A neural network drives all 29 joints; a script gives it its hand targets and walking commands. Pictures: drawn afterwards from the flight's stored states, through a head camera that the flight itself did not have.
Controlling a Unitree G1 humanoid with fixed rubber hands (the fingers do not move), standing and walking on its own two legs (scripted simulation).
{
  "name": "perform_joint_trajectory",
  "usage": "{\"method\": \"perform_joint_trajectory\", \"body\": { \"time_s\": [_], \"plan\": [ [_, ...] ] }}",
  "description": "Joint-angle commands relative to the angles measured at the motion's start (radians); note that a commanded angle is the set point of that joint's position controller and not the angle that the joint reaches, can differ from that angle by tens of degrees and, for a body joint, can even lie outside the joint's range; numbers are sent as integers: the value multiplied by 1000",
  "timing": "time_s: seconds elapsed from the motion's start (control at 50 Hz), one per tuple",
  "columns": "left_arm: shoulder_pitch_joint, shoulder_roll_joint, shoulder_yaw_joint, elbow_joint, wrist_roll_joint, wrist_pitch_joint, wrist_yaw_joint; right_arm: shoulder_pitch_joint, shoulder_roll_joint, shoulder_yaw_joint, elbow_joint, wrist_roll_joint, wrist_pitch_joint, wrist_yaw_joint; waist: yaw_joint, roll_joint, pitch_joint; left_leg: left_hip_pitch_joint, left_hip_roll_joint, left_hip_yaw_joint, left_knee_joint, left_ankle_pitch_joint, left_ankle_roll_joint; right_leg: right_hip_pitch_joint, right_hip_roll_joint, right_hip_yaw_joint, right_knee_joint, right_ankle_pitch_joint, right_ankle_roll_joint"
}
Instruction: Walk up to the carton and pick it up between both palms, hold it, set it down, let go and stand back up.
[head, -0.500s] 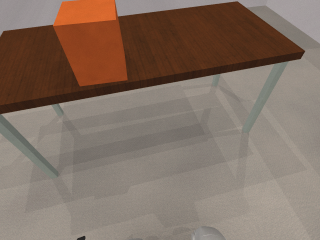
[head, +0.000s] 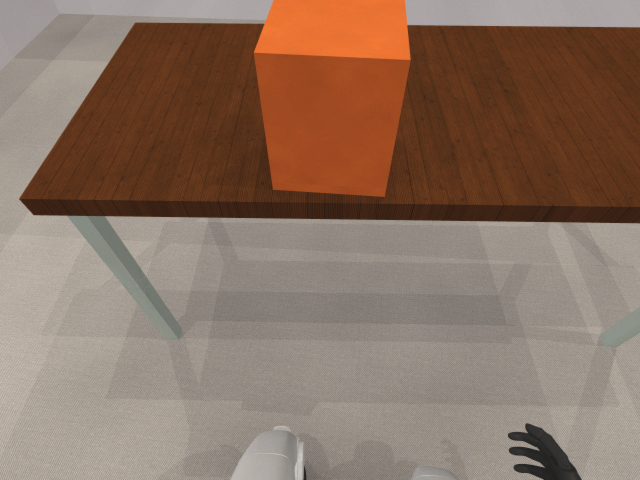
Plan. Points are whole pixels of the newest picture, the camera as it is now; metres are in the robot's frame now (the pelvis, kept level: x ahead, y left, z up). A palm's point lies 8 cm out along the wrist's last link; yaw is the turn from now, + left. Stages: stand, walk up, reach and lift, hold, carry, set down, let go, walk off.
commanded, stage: walk up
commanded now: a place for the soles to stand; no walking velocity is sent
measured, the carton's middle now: (334, 96) +0.66 +0.03 +0.09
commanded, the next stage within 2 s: none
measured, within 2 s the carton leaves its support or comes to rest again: neither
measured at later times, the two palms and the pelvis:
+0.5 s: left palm (138, 385) +0.22 +0.29 -0.07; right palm (513, 433) +0.19 -0.22 -0.10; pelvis +0.11 +0.03 +0.02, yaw +0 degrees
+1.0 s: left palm (129, 396) +0.21 +0.29 -0.07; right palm (508, 390) +0.23 -0.21 -0.07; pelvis +0.13 +0.04 +0.04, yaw +1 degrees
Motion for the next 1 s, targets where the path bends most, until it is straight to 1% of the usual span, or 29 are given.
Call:
{"method": "perform_joint_trajectory", "body": {
  "time_s": [0.0, 0.04, 0.08, 0.14, 0.16, 0.18, 0.2, 0.22, 0.24, 0.26, 0.28, 0.3, 0.32, 0.34, 0.36, 0.38, 0.4, 0.42, 0.44, 0.48, 0.52, 0.54, 0.62, 0.66, 0.7, 0.76, 0.84, 0.9, 0.98],
  "plan": [
    [1, 87, 23, -164, -18, -24, -9, 136, -241, -68, -51, -1, 8, -62, -88, 182, -57, 235, 325, -538, -529, -238, 283, -396, 46, 67, 267, 81, -22],
    [58, 75, 29, -141, -7, -33, -16, 92, -178, -47, -50, -9, -2, -54, -40, 159, -40, 97, 277, -403, -527, -189, 254, -276, 44, 74, 145, 101, -8],
    [50, 65, 29, -149, -3, -36, -22, 84, -155, -34, -45, -13, -10, -50, -30, 158, -37, 84, 271, -364, -521, -126, 253, -250, 44, 55, -4, 95, 4],
    [5, 23, 9, -175, -7, -46, -12, 94, -148, -16, -43, -10, -14, -52, -29, 187, -33, 86, 238, -240, -413, 387, 238, -157, 64, 21, -278, 122, 12],
    [23, 14, 6, -170, -8, -51, -11, 90, -148, -13, -46, -11, -10, -52, -20, 164, -82, 92, 221, -191, -350, 539, 220, -77, 91, -14, -348, 189, 10],
    [53, 7, 2, -163, -9, -56, -8, 75, -149, -9, -46, -8, -3, -51, 2, 124, -131, 92, 198, -157, -280, 591, 193, 10, 117, -46, -430, 312, 6],
    [96, 11, 5, -158, -7, -60, -5, 36, -156, 0, -53, 1, 3, -49, 36, 98, -182, 68, 187, -132, -216, 511, 155, 107, 132, -57, -531, 467, -3],
    [81, 40, 11, -168, -3, -60, 0, 23, -148, 9, -60, 16, 8, -46, 47, 62, -186, 5, 164, -130, -194, 372, 98, 170, 127, -24, -590, 564, -21],
    [32, 96, 24, -186, 7, -58, 6, 76, -107, 27, -69, 30, 10, -42, 25, -47, -205, -57, 114, -96, -123, 203, 33, 214, -5, 144, -622, 590, -74],
    [-34, 156, 33, -216, 1, -53, 12, 150, -82, 39, -76, 27, 21, -44, -20, -107, -202, -8, 25, -32, 0, -135, -27, 99, -216, 409, -733, 555, -181],
    [-74, 189, 51, -214, -17, -37, 17, 147, -116, 24, -52, 15, 54, -52, -7, -92, -175, 76, 15, -43, 122, -313, -40, -32, -274, 470, -785, 382, -289],
    [-101, 168, 40, -212, -22, -31, 17, 134, -125, 17, -46, 5, 66, -53, -2, -129, -141, 56, 19, -71, 134, -336, -41, -56, -244, 462, -807, 293, -296],
    [-131, 150, 29, -219, -21, -28, 17, 113, -126, 13, -50, 2, 64, -52, -1, -130, -101, 34, 27, -78, 103, -310, -43, -69, -212, 411, -796, 324, -277],
    [-164, 145, 20, -221, -17, -26, 16, 131, -118, 15, -42, 4, 55, -53, -20, -135, -89, 57, 44, -82, 13, -243, -42, -72, -180, 343, -753, 409, -240],
    [-191, 142, 7, -228, -20, -24, 11, 172, -119, 16, -32, 9, 40, -52, -48, -144, -116, 144, 52, -81, -132, -137, -37, -103, -133, 267, -708, 477, -188],
    [-213, 140, 2, -230, -24, -21, 2, 193, -136, 11, -31, 14, 24, -50, -70, -115, -139, 226, 64, -99, -284, 30, -27, -146, -83, 202, -653, 483, -129],
    [-196, 114, -3, -232, -32, -21, -7, 165, -169, 3, -36, 11, 13, -48, -47, -45, -159, 246, 97, -161, -350, 116, -1, -140, -20, 127, -589, 459, -74],
    [-151, 70, -16, -223, -44, -21, -17, 109, -198, -1, -44, 15, 2, -46, -6, 25, -209, 188, 157, -280, -412, 55, 37, -66, 51, 56, -541, 368, -30],
    [-146, 57, -16, -205, -39, -16, -15, 52, -197, 2, -46, 33, -1, -44, 13, 35, -181, 84, 170, -262, -424, 37, 60, 34, 92, 35, -553, 322, -11],
    [-167, 81, -12, -189, -29, -23, -13, 46, -134, 25, -51, 40, -8, -41, 6, 7, -165, 112, 115, -177, -378, 177, 26, 71, 45, 66, -579, 499, -26],
    [-163, 96, -12, -169, -29, -32, -13, 72, -146, 21, -51, 32, -7, -46, -6, 31, -206, 206, 113, -146, -358, 333, 13, 59, 31, 58, -569, 625, -36],
    [-165, 88, -18, -167, -28, -33, -12, 80, -144, 22, -50, 33, -6, -46, -12, 61, -226, 232, 118, -136, -360, 351, 16, 60, 30, 47, -576, 613, -38],
    [-182, 87, -20, -153, -30, -26, -9, 67, -150, 20, -58, 36, 3, -46, -21, 70, -187, 254, 117, -131, -385, 387, 16, 26, 44, 13, -592, 558, -20],
    [-185, 79, -20, -149, -26, -21, -6, 58, -155, 17, -65, 38, 6, -48, -18, 119, -153, 241, 133, -142, -416, 416, 4, 15, 53, 2, -595, 507, -14],
    [-176, 80, -21, -135, -26, -21, -4, 56, -156, 16, -67, 38, 7, -48, -12, 105, -162, 260, 119, -128, -407, 445, 8, 28, 56, -6, -611, 535, -10],
    [-174, 84, -21, -120, -25, -24, -5, 62, -157, 19, -73, 37, 7, -48, -18, 106, -172, 255, 109, -118, -411, 420, 13, 57, 50, -8, -619, 555, -10],
    [-179, 98, -18, -111, -27, -27, -8, 47, -150, 23, -76, 35, 11, -47, -16, 51, -186, 260, 96, -102, -401, 369, 24, 71, 35, 0, -626, 596, -20],
    [-169, 87, -19, -102, -27, -24, -9, 49, -161, 17, -69, 38, 10, -47, -14, 73, -185, 226, 98, -115, -427, 257, 27, 87, 34, 1, -641, 513, -20],
    [-156, 92, -18, -91, -32, -23, -12, 55, -144, 23, -59, 34, 10, -45, -5, 18, -145, 194, 89, -121, -441, 165, 31, 76, 28, 21, -668, 469, -15]
  ]
}}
